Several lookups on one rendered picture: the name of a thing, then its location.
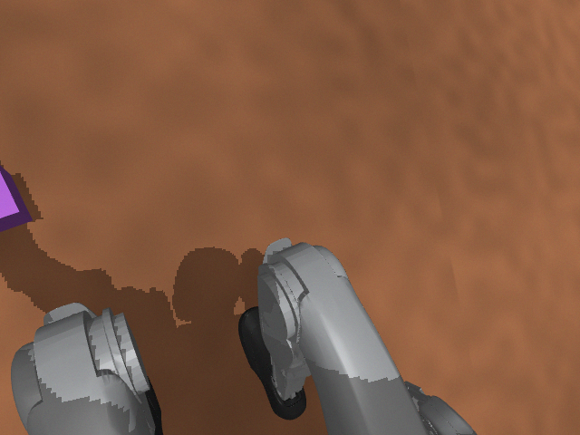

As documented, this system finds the left robot foot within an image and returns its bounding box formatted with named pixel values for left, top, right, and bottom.
left=145, top=375, right=163, bottom=435

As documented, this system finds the right robot hand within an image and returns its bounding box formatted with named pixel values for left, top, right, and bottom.
left=404, top=381, right=478, bottom=435

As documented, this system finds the carton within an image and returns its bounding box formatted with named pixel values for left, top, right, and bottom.
left=0, top=166, right=33, bottom=232

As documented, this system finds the right robot foot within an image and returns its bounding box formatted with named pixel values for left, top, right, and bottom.
left=238, top=306, right=306, bottom=420

